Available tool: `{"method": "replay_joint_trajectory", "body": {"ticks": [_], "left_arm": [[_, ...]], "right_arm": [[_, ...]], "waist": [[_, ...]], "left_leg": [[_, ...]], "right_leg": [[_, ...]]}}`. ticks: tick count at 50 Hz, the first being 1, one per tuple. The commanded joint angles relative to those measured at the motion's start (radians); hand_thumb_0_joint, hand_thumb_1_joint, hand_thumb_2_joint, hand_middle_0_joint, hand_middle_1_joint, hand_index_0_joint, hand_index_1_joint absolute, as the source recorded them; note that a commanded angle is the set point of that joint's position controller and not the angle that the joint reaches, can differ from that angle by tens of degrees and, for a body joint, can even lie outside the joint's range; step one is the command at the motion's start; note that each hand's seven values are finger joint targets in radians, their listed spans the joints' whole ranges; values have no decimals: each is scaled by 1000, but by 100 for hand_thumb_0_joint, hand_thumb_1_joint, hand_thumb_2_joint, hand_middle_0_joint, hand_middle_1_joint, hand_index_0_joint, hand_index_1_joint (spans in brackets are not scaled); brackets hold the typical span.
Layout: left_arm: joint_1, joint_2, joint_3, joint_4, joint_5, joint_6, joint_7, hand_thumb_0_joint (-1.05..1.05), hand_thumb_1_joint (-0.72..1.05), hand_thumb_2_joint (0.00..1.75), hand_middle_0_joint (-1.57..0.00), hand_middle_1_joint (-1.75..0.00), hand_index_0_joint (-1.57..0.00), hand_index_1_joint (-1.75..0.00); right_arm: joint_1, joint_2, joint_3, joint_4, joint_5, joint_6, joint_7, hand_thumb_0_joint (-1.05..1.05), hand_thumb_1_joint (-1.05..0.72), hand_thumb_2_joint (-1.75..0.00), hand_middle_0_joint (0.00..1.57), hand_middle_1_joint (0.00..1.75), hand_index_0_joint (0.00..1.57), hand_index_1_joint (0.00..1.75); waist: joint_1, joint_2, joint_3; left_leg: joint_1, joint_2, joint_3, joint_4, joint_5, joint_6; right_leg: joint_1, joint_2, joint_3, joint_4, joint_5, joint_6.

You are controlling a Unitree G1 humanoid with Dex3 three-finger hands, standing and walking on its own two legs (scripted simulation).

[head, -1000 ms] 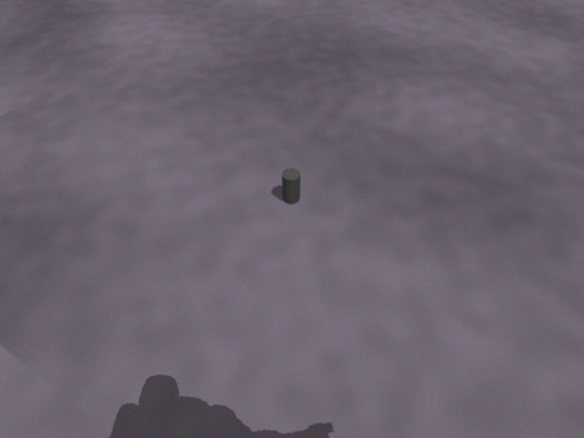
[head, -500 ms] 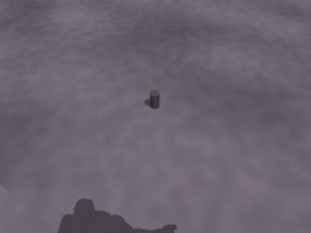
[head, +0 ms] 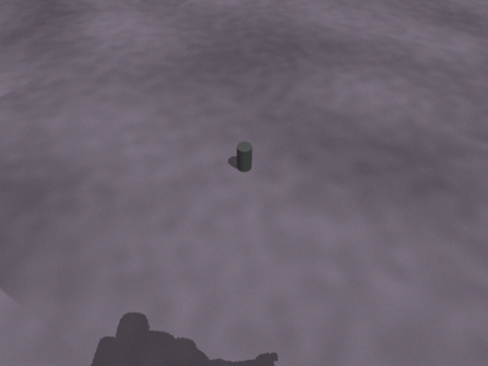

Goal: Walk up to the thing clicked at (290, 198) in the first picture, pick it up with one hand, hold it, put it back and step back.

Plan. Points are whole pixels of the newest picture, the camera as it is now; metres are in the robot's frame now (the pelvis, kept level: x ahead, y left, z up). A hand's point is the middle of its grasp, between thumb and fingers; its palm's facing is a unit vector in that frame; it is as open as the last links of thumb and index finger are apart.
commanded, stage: stand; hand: left
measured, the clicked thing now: (244, 157) +1.27 +0.02 -0.70
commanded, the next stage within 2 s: walk up in 0.12 s
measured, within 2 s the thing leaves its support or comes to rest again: neither
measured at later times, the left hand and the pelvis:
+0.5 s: hand (123, 364) +0.16 +0.23 -0.14, palm faces -0.08 -0.90 -0.43, open 7.4 cm; pelvis +0.07 -0.06 -0.02, yaw -5 degrees
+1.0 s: hand (161, 252) +0.39 +0.21 -0.16, palm faces -0.21 -0.91 -0.35, open 7.4 cm; pelvis +0.29 -0.05 -0.01, yaw -9 degrees
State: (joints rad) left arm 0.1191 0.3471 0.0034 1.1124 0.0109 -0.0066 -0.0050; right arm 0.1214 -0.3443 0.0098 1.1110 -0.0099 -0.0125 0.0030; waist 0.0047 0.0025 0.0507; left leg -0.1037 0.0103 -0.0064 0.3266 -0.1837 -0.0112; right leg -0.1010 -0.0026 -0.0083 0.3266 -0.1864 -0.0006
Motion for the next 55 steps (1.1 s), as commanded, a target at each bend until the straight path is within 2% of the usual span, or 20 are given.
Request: {"method": "replay_joint_trajectory", "body": {"ticks": [1, 5, 6, 7, 11, 15, 19, 20, 21, 22, 23, 28, 36, 39, 40, 41, 42, 47, 51, 55], "left_arm": [[-42, 210, 36, -61, -1, -25, 13, 0, 90, 90, -20, -30, -20, -30], [-29, 210, 34, -57, -2, -26, 13, 0, 90, 90, -20, -30, -20, -30], [37, 306, 102, -125, 23, -31, -19, 0, 90, 90, -20, -30, -20, -30], [20, 300, 105, -122, 33, -30, -30, 0, 90, 90, -20, -30, -20, -30], [-107, 236, 101, -222, 34, -39, -48, 0, 90, 90, -20, -30, -20, -30], [3, 255, 107, -235, 21, -47, -83, 0, 90, 90, -20, -30, -20, -30], [228, 270, 136, -160, 28, -53, -76, 0, 90, 90, -20, -30, -20, -30], [354, 321, 159, -135, 32, -62, -60, 0, 90, 90, -20, -30, -20, -30], [429, 426, 188, -152, 37, -68, -40, 0, 90, 90, -20, -30, -20, -30], [322, 450, 172, -204, 31, -72, -42, 0, 90, 90, -20, -30, -20, -30], [227, 441, 166, -240, 13, -74, -42, 0, 90, 90, -20, -30, -20, -30], [164, 338, 132, -268, -2, -90, -37, 0, 90, 90, -20, -30, -20, -30], [179, 361, 128, -322, 2, -96, -42, 0, 90, 90, -20, -30, -20, -30], [195, 319, 107, -325, 2, -91, -38, 0, 90, 90, -20, -30, -20, -30], [230, 260, 87, -335, -2, -89, -34, 0, 90, 90, -20, -30, -20, -30], [273, 202, 75, -341, -17, -86, -29, 0, 90, 90, -20, -30, -20, -30], [236, 317, 95, -327, -5, -82, -14, 0, 90, 90, -20, -30, -20, -30], [276, 285, 95, -269, -13, -79, -39, 0, 90, 90, -20, -30, -20, -30], [155, 259, 95, -319, 1, -78, -64, 0, 90, 90, -20, -30, -20, -30], [157, 261, 111, -298, 5, -79, -71, 0, 90, 90, -20, -30, -20, -30]], "right_arm": [[-44, -217, -46, -58, 1, -19, -14, 0, -90, -90, 20, 30, 20, 30], [-38, -216, -45, -54, 3, -18, -13, 0, -90, -90, 20, 30, 20, 30], [19, -318, -112, -113, -24, -40, 5, 0, -90, -90, 20, 30, 20, 30], [49, -330, -124, -98, -31, -46, 13, 0, -90, -90, 20, 30, 20, 30], [137, -373, -166, -132, -34, -68, 19, 0, -90, -90, 20, 30, 20, 30], [4, -369, -171, -216, -37, -73, 27, 0, -90, -90, 20, 30, 20, 30], [-58, -300, -148, -256, -41, -52, 39, 0, -90, -90, 20, 30, 20, 30], [-20, -251, -127, -263, -39, -48, 39, 0, -90, -90, 20, 30, 20, 30], [-31, -173, -98, -305, -25, -49, 43, 0, -90, -90, 20, 30, 20, 30], [-31, -253, -117, -302, -19, -40, 37, 0, -90, -90, 20, 30, 20, 30], [-23, -309, -129, -283, -13, -44, 40, 0, -90, -90, 20, 30, 20, 30], [125, -285, -128, -226, -15, -43, 66, 0, -90, -90, 20, 30, 20, 30], [22, -263, -140, -308, -20, -61, 80, 0, -90, -90, 20, 30, 20, 30], [199, -288, -166, -266, -23, -78, 62, 0, -90, -90, 20, 30, 20, 30], [339, -351, -190, -241, -37, -84, 49, 0, -90, -90, 20, 30, 20, 30], [359, -427, -201, -272, -38, -91, 40, 0, -90, -90, 20, 30, 20, 30], [308, -442, -208, -287, 4, -88, 42, 0, -90, -90, 20, 30, 20, 30], [168, -324, -149, -331, 7, -93, 36, 0, -90, -90, 20, 30, 20, 30], [187, -349, -152, -353, -3, -96, 39, 0, -90, -90, 20, 30, 20, 30], [149, -340, -145, -368, 3, -88, 46, 0, -90, -90, 20, 30, 20, 30]], "waist": [[-2, -1, -70], [-3, 5, -59], [-12, -27, -154], [-26, 0, -93], [-102, 133, 112], [-13, 187, 38], [96, 41, -15], [151, -155, -85], [191, -432, -62], [126, -255, -16], [82, -113, 62], [8, -109, 85], [29, -89, 49], [-76, 32, -53], [-131, 211, -134], [-114, 347, -136], [-111, 188, -129], [-13, 152, 11], [-37, 165, 16], [-5, 133, -9]], "left_leg": [[10, 119, -90, -43, 147, 33], [8, 115, -89, -48, 130, 33], [57, 91, -82, 48, -377, 101], [33, 111, -121, 45, -524, 122], [144, 407, -453, -193, -466, 291], [33, 340, -255, -169, -418, 233], [-294, 148, 46, 146, -337, 136], [-427, 79, 96, 425, -352, 109], [-661, -45, 109, 738, -458, 62], [-605, 4, -42, 805, -376, 43], [-597, 61, -84, 828, -294, 41], [-444, 125, -47, 636, -125, 29], [-268, 96, 43, 289, -11, 14], [79, 9, 108, 196, -28, 47], [230, 130, -79, 92, -214, 105], [310, 402, -598, -88, -414, 200], [209, 451, -667, -111, -480, 282], [-68, 287, -151, -75, -68, 224], [-77, 305, -95, -69, 0, 261], [-180, 234, -15, 11, -109, 202]], "right_leg": [[-2, -124, 93, -48, 136, -26], [-7, -124, 94, -54, 137, -26], [-52, -70, 124, 17, -364, -62], [-176, -85, 147, 56, -502, -76], [-607, -63, 75, 473, -307, -28], [-412, -122, 83, 394, -277, -17], [110, -2, -84, 182, -30, -4], [309, 3, -16, 152, -126, -20], [312, -241, 458, -87, -529, -104], [121, -398, 742, -234, -707, -223], [49, -398, 709, -231, -688, -264], [-93, -237, 294, -163, -302, -204], [-138, -222, 170, -73, -156, -198], [-243, -138, 51, 264, 134, -143], [-347, -53, -12, 588, 113, -102], [-602, 102, 2, 796, -321, -51], [-585, 31, 132, 885, -352, -68], [-443, -78, 85, 696, -171, -23], [-399, -108, 17, 457, -134, -8], [-212, -47, -56, 321, 1, -22]]}}
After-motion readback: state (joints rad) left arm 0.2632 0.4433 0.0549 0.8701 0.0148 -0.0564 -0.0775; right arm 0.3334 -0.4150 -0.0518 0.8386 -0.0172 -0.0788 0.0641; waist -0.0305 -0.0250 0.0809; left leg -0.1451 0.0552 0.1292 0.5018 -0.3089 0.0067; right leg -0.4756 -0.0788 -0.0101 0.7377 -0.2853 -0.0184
